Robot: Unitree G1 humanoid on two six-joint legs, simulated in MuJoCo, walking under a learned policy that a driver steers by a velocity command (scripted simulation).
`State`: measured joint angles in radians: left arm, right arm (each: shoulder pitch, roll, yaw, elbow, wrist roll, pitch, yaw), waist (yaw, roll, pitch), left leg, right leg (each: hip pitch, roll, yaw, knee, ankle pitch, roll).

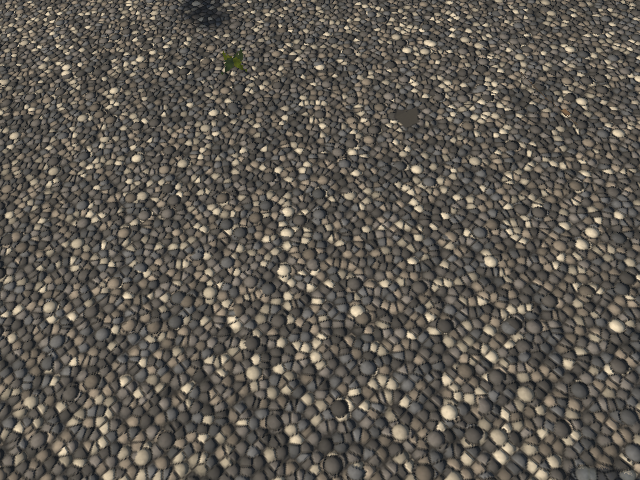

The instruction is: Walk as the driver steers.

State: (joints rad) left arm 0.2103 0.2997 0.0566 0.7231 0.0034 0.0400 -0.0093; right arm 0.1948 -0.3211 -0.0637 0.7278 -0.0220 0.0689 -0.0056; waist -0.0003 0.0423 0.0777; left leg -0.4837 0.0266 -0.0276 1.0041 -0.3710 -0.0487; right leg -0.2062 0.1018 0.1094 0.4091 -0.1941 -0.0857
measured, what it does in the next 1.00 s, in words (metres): steps on the spot, turning right: left foot, then right foot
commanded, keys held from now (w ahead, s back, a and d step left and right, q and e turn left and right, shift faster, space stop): e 0.30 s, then no key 0.42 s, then w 0.28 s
